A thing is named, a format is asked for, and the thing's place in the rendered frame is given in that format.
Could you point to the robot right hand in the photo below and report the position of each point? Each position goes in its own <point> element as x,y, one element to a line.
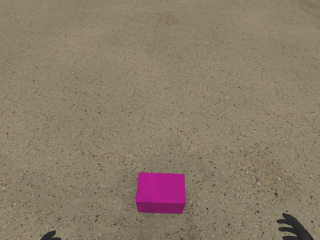
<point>298,229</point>

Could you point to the carton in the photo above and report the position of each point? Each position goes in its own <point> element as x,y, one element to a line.
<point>160,193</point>

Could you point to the robot left hand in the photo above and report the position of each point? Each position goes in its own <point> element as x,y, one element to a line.
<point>49,236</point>

